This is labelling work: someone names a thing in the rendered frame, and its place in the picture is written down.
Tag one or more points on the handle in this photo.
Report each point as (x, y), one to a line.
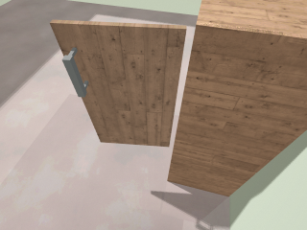
(74, 74)

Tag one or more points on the cupboard door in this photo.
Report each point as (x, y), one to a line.
(133, 72)

